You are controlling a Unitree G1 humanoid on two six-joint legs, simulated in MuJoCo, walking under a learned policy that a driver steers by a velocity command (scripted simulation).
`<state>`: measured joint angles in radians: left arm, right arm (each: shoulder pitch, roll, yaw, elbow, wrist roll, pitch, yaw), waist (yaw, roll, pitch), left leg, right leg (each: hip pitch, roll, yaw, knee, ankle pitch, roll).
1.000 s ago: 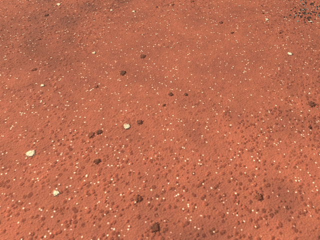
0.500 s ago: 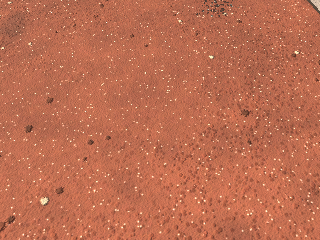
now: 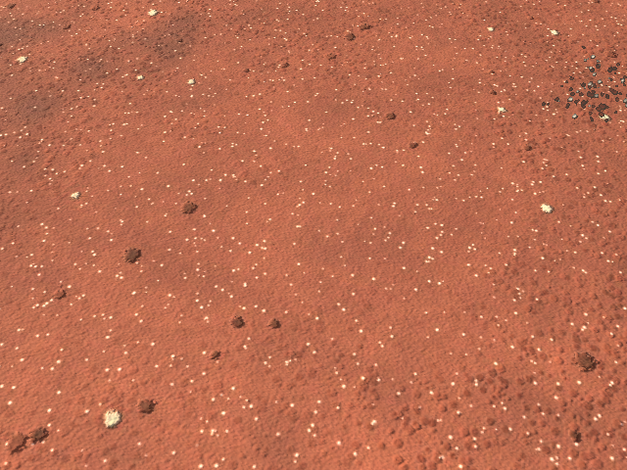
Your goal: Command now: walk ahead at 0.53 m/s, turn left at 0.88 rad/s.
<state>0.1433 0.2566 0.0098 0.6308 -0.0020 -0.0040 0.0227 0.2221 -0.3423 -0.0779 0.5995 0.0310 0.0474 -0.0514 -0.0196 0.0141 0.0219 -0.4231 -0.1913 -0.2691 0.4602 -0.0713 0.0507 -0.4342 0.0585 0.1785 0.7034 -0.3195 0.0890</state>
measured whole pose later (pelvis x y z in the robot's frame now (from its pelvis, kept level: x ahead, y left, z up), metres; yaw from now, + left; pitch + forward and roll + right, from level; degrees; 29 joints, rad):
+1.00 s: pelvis +0.54 +0.33 -0.03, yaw +44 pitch +0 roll +0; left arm 0.09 0.25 0.01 0.68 0.01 -0.14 -0.03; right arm 0.43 -0.29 -0.04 0.87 -0.01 -0.04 -0.04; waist -0.03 -0.01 0.08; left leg 0.11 -0.12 -0.03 0.65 -0.49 0.05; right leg -0.55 0.05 -0.06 0.48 0.11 -0.07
